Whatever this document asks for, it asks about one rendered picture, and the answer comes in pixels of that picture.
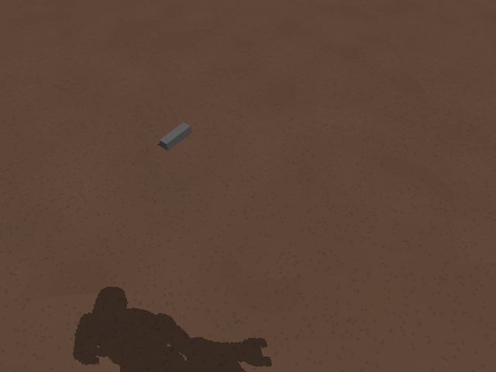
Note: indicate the carton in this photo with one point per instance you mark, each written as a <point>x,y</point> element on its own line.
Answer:
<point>175,136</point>

